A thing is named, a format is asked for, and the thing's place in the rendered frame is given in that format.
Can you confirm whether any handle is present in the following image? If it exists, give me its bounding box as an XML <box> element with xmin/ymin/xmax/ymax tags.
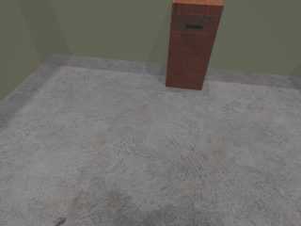
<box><xmin>186</xmin><ymin>23</ymin><xmax>203</xmax><ymax>29</ymax></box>

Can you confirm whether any cabinet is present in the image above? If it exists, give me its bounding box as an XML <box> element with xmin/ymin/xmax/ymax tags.
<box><xmin>166</xmin><ymin>0</ymin><xmax>224</xmax><ymax>90</ymax></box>

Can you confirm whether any drawer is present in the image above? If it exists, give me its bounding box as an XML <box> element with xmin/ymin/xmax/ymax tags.
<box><xmin>173</xmin><ymin>13</ymin><xmax>218</xmax><ymax>34</ymax></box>

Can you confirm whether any robot left hand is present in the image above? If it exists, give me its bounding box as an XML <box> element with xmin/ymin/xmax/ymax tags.
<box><xmin>42</xmin><ymin>216</ymin><xmax>67</xmax><ymax>226</ymax></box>

